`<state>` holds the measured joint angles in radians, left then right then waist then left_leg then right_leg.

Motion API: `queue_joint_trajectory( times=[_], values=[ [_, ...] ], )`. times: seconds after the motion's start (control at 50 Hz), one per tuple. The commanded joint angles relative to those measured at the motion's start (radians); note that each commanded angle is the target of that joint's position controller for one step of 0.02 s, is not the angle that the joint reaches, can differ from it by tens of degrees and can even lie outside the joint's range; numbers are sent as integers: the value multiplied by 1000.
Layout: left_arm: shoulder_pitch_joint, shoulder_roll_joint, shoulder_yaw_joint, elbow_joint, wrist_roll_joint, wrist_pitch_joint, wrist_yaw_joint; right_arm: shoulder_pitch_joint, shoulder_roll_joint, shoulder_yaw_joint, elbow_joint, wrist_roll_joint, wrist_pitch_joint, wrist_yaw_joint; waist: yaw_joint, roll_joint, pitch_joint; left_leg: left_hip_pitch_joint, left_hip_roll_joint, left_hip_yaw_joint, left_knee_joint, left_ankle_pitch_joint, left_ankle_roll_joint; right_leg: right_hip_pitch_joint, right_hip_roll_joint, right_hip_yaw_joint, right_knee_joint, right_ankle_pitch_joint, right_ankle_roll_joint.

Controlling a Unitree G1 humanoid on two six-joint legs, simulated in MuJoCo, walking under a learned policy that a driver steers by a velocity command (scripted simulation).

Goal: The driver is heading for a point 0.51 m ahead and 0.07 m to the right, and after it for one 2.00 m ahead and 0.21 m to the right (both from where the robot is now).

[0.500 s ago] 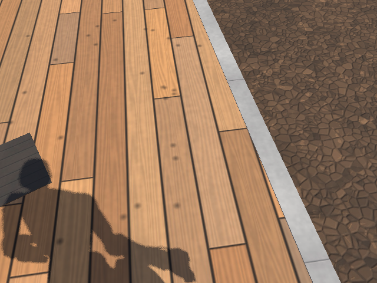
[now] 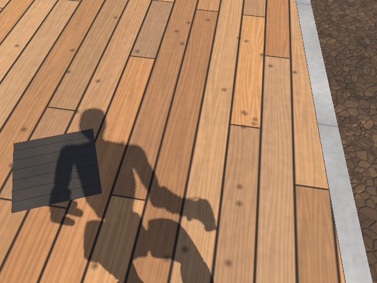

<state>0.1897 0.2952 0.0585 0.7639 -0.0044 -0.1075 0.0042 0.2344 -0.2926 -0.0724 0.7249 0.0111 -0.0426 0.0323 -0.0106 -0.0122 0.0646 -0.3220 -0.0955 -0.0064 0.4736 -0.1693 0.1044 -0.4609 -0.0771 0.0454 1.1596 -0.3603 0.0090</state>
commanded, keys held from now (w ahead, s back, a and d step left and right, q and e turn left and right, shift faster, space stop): w+q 0.06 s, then q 0.02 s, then no key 0.10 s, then e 0.82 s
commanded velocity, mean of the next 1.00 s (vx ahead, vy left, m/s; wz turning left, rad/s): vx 0.15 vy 0.00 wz -0.17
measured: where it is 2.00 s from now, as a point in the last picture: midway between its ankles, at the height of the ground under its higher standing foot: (212, 246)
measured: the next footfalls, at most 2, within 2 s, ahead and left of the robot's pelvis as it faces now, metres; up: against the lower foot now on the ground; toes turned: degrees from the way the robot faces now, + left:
right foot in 0.30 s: +0.36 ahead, -0.12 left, +0.00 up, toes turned +8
left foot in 0.70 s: +0.32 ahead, +0.10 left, +0.00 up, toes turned -11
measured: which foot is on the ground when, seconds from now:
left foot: down 0.00-0.30, up 0.32-0.68, down 0.70-1.00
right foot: up 0.00-0.28, down 0.30-0.72, up 0.74-1.00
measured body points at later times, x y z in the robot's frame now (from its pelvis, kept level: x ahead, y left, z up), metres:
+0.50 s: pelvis +0.21 -0.05 +0.00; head +0.26 -0.05 +0.44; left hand +0.35 +0.22 -0.11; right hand +0.36 -0.31 -0.12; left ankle +0.17 +0.09 -0.68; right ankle +0.32 -0.13 -0.74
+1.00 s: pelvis +0.25 -0.01 +0.01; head +0.29 +0.00 +0.46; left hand +0.47 +0.23 -0.10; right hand +0.32 -0.31 -0.09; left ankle +0.28 +0.11 -0.74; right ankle +0.22 -0.15 -0.68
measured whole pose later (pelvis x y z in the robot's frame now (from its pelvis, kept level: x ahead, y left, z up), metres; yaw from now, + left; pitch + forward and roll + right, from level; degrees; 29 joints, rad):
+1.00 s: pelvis +0.25 -0.01 +0.01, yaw -15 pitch +1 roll -1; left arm 0.18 0.32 0.09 0.69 -0.02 0.07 0.01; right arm 0.17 -0.25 -0.05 0.69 -0.02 0.01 -0.04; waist -0.01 -0.03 0.05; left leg -0.23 0.05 0.07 0.44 -0.23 0.01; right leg -0.48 -0.01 0.04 0.95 -0.39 0.11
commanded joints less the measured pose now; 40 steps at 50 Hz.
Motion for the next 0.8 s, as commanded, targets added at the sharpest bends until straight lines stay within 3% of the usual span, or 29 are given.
queue_joint_trajectory(
  times=[0.02,0.08,0.12,0.18,0.24,0.28,0.3,0.32,0.34,0.36,0.38,0.42,0.46,0.5,0.54,0.62,0.68,0.7,0.72,0.74,0.76,0.78,0.8],
  values=[
    [33,105,32,-64,19,2,4,-22,-125,-31,-85,-5,-24,-16,32,53,-107,145,255,-326,-250,244,200,-139,-40,23,-90,78,30],
    [-68,73,20,-97,22,14,8,14,-160,-41,-72,-1,-21,-36,8,58,-63,75,209,-246,-244,338,169,-141,-7,2,-292,232,67],
    [-121,47,7,-105,23,9,1,27,-157,-40,-61,0,-9,-48,-14,85,-66,43,158,-165,-197,433,118,-63,35,-23,-463,367,69],
    [-183,49,5,-117,11,-1,-19,94,-147,-36,-30,3,7,-57,-58,108,-98,82,175,-191,-156,381,82,9,78,-25,-587,522,53],
    [-151,80,14,-104,19,-11,-37,92,-115,-23,-11,-8,9,-60,-43,122,-116,208,234,-235,-68,392,65,8,64,1,-654,484,2],
    [-61,102,25,-71,26,-18,-39,51,-107,-18,-11,-14,8,-59,15,115,-138,232,220,-219,49,479,35,110,76,-22,-719,489,-47],
    [-9,136,33,-59,34,-22,-35,66,-91,-13,-14,-23,4,-58,30,58,-191,206,156,-179,180,443,-5,244,30,17,-721,746,-79],
    [29,188,36,-68,52,-21,-34,173,-59,0,-20,-37,-4,-56,-8,-103,-315,39,72,-143,417,124,-63,516,-134,216,-645,1081,-200],
    [54,135,24,-50,40,-4,-37,279,-54,9,9,-30,-2,-52,-18,-252,-415,-119,18,-102,640,-450,-134,656,-284,453,-679,1098,-350],
    [51,103,15,-53,1,13,-42,227,-125,-3,4,-22,12,-48,2,-175,-387,-174,47,-128,693,-494,-150,607,-260,528,-737,799,-348],
    [3,112,18,-66,-11,29,-42,123,-143,-13,-17,-9,29,-52,19,-105,-286,-243,65,-120,748,-444,-164,525,-227,501,-772,555,-314],
    [-55,145,26,-89,-3,54,-32,20,-143,-22,-46,-13,59,-66,20,-38,-166,-270,87,-102,720,-367,-164,334,-179,443,-841,321,-268],
    [-85,139,30,-97,9,75,-19,25,-100,-15,-48,-14,67,-77,-8,-88,-130,-178,92,-85,549,-323,-158,203,-98,361,-883,230,-220],
    [-76,141,37,-102,11,90,-7,33,-70,-10,-39,-16,61,-84,-6,-131,-160,-116,67,-62,441,-299,-166,184,-64,328,-884,248,-219],
    [-75,151,47,-109,1,100,5,22,-66,-9,-38,-16,55,-84,0,-131,-192,-73,62,-70,361,-237,-169,179,-58,335,-882,210,-222],
    [-69,157,57,-117,-7,121,16,-19,-74,-10,-50,-13,42,-73,17,-140,-183,-30,54,-83,230,-170,-165,167,-55,397,-879,113,-213],
    [-81,155,58,-124,-17,141,24,13,-76,-16,-40,-9,22,-59,-13,-140,-164,79,46,-59,16,-62,-134,134,-23,415,-835,93,-173],
    [-62,141,53,-122,-21,145,27,32,-99,-25,-37,-12,18,-58,-21,-120,-161,156,89,-78,-66,-26,-110,86,11,396,-796,48,-137],
    [-48,98,41,-133,-18,145,26,55,-177,-43,-45,-34,19,-65,-14,22,-164,232,276,-246,-145,-70,-33,-26,79,303,-643,-72,-79],
    [-63,90,43,-163,-23,134,23,20,-231,-56,-46,-65,27,-64,10,297,-113,167,441,-476,-226,25,104,-149,226,89,-407,-201,-27],
    [-17,160,65,-140,-3,125,21,-43,-176,-40,-80,-76,21,-66,21,241,-116,129,487,-487,-213,115,151,-139,163,113,-183,-217,7],
    [23,182,78,-109,-11,129,18,-98,-129,-27,-98,-61,18,-72,47,168,-115,123,438,-388,-185,165,119,-134,156,110,-87,-166,20],
    [54,166,78,-83,-13,142,23,-134,-111,-22,-106,-41,17,-74,60,128,-106,140,381,-298,-162,182,79,-145,148,94,-30,-118,40]
  ],
)
Keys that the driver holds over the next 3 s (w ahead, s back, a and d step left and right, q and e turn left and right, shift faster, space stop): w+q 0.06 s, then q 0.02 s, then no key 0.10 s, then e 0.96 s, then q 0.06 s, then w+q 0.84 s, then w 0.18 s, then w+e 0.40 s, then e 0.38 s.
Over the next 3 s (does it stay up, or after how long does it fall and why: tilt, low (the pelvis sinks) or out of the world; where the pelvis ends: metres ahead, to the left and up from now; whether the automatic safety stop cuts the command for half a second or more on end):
stays up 1.04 0.01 0.01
